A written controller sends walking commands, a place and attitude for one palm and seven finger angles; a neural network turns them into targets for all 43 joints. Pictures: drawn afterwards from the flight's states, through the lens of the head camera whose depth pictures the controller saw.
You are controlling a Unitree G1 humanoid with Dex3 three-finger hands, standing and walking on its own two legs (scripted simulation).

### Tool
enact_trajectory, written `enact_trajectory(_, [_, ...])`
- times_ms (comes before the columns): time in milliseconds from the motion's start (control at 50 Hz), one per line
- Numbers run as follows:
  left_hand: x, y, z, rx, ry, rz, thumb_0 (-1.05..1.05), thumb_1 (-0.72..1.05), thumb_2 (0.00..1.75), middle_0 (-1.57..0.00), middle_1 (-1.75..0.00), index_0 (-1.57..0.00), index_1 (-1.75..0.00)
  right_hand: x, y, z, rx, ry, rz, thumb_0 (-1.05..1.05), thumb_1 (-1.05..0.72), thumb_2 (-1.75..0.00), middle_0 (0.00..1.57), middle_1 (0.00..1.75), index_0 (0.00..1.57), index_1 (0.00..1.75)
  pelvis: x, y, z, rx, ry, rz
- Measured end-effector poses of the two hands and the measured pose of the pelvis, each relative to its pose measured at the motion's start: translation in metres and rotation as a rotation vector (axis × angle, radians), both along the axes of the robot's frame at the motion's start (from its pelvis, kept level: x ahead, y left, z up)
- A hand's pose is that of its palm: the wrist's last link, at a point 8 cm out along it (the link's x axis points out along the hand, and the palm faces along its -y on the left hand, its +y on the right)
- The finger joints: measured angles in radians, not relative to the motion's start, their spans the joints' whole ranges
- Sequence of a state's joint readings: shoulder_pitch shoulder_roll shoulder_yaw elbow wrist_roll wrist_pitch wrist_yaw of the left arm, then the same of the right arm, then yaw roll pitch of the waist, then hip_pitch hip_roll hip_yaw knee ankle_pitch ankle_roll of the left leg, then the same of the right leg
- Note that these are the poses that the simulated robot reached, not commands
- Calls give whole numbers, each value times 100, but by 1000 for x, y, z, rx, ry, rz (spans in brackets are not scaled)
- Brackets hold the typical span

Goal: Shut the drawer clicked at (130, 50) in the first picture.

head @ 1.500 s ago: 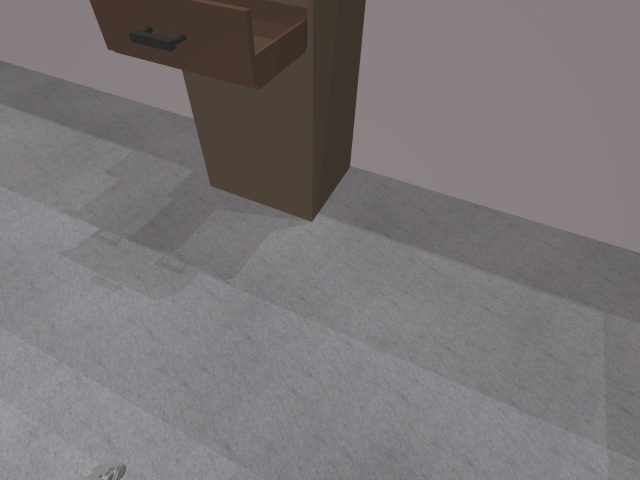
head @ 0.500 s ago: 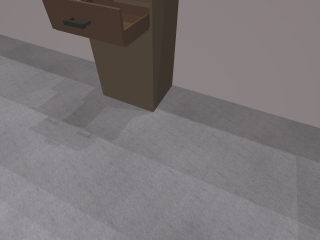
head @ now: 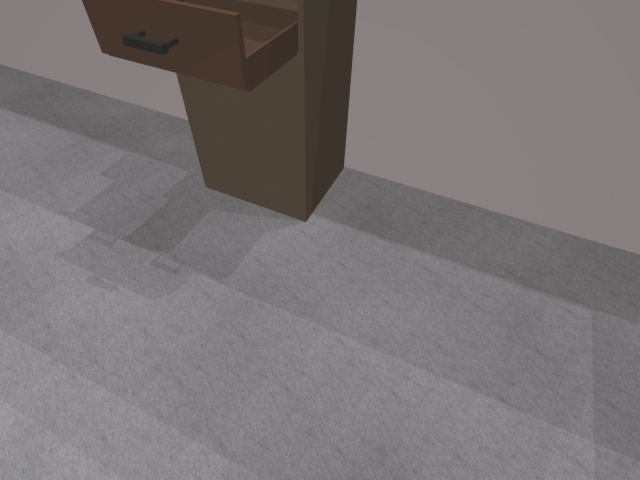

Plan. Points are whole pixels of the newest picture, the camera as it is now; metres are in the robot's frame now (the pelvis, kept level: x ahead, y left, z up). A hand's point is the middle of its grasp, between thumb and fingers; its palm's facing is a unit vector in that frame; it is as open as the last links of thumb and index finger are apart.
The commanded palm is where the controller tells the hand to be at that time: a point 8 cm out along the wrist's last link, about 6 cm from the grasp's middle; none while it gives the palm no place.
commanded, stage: walk to a spot facing it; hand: left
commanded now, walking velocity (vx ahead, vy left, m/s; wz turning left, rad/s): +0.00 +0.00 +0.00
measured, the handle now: (151, 41) +1.09 +0.51 +0.07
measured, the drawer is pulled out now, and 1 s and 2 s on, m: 0.30 0.30 0.30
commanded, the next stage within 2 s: none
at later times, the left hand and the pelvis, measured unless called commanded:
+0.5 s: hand out of the picture +0.01 +0.25 -0.20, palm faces +0.20 -0.95 -0.23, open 7.4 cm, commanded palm none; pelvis -0.02 +0.03 -0.02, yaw +12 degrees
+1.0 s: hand out of the picture -0.06 +0.20 -0.15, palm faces +0.51 -0.81 -0.28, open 7.4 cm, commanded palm none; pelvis +0.01 +0.00 +0.00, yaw +30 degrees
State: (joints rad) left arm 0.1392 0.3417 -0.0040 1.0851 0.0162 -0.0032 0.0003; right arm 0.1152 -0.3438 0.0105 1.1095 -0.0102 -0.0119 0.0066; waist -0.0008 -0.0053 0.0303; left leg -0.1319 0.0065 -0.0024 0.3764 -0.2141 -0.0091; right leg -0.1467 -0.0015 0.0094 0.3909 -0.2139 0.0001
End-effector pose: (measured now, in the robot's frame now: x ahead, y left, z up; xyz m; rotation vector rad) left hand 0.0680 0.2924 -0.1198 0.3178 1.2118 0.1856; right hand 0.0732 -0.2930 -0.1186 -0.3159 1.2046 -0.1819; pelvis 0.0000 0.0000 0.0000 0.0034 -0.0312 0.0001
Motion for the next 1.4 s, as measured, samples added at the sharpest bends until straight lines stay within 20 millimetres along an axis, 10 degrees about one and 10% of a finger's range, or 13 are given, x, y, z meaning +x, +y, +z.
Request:
enact_trajectory(240, [-4,-7,-6,-5,-30,58,1,91,90,-20,-30,-20,-30,1,12,-12,23,29,27,0,-90,-90,20,30,20,30,-4,0,-7,-4,14,56])
enact_trajectory(460, [-65,-1,-49,-108,-6,217,1,91,90,-20,-30,-20,-30,-5,76,-29,66,69,124,0,-90,-90,20,30,20,30,-20,29,-28,-7,12,205])
enact_trajectory(660, [-99,2,-26,-109,2,343,1,91,90,-20,-30,-20,-30,-10,101,-18,94,107,186,0,-90,-90,21,30,20,30,-27,32,-8,-25,43,296])
enact_trajectory(840, [-104,-18,-9,-65,-98,421,1,91,90,-20,-30,-20,-30,24,74,-28,103,92,273,0,-90,-90,21,30,20,30,-18,7,-10,-21,44,409])
enact_trajectory(1000, [-163,-57,0,-53,-28,586,0,91,90,-20,-30,-20,-30,101,80,-18,113,54,427,1,-90,-90,20,30,19,29,6,4,-1,9,37,528])
enact_trajectory(1140, [-209,-92,-7,-127,122,752,1,91,90,-20,-30,-20,-30,173,143,-15,121,44,590,1,-91,-90,20,30,19,29,32,29,-2,11,39,638])
enact_trajectory(1260, [-239,-112,-18,-229,276,906,1,91,90,-20,-30,-20,-30,238,259,-23,154,12,787,1,-91,-90,20,30,19,29,55,74,-15,-4,54,713])
enact_trajectory(1400, [-228,-62,-36,-284,335,989,1,91,90,-20,-30,-20,-30,280,368,-26,202,-125,872,0,-91,-90,20,30,19,29,81,138,-30,1,35,760])
